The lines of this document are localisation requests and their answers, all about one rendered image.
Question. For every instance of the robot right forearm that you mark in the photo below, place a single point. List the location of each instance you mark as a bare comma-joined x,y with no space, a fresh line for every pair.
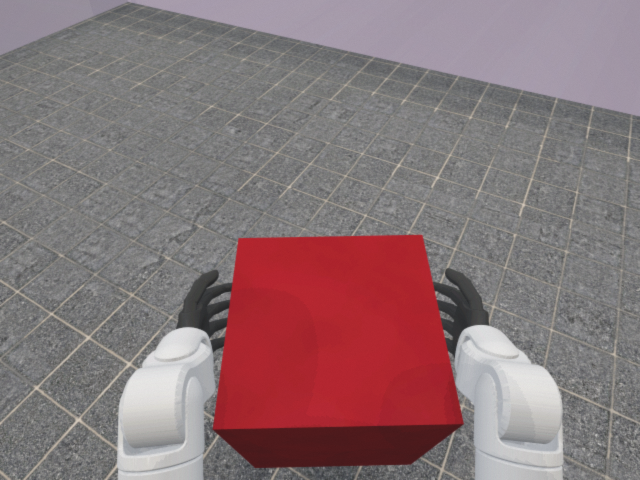
518,409

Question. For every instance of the robot left hand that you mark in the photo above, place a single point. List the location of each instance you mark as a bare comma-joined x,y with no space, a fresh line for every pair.
196,313

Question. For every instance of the robot right hand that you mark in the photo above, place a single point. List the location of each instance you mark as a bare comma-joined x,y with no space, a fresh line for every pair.
469,310

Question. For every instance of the robot left forearm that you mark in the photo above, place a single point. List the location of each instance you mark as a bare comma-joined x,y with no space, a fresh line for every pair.
161,410

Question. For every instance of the carton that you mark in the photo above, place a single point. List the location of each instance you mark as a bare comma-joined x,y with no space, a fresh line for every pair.
334,354

